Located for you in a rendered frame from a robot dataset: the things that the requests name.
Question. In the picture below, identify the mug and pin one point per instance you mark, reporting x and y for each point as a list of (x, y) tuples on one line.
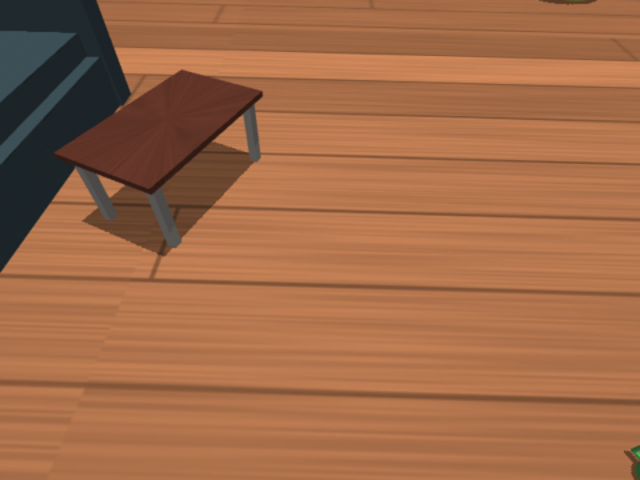
[(635, 451)]

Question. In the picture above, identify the sofa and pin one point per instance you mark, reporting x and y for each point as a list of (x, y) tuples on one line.
[(59, 77)]

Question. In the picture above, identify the coffee table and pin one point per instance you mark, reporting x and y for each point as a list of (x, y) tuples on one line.
[(149, 140)]

